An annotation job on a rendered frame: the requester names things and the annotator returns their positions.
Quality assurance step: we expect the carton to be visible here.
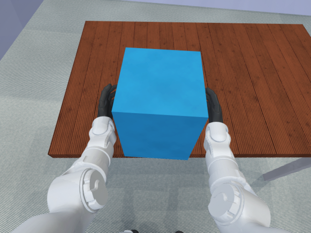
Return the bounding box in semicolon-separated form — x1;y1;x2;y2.
111;48;208;160

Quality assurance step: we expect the right robot hand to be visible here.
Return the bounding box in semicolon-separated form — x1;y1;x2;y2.
205;87;223;123

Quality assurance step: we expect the left robot forearm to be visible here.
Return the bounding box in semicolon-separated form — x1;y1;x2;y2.
47;116;117;196

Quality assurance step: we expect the table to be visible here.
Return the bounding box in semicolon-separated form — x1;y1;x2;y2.
48;21;311;181

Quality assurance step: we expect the left robot hand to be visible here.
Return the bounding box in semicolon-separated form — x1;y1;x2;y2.
97;84;117;119

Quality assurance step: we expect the right robot upper arm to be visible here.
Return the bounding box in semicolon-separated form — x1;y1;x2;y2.
208;183;293;233

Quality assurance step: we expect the left robot upper arm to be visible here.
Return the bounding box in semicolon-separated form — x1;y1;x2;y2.
11;168;108;233

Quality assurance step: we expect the right robot forearm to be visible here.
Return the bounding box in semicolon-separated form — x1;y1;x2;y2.
204;122;259;197

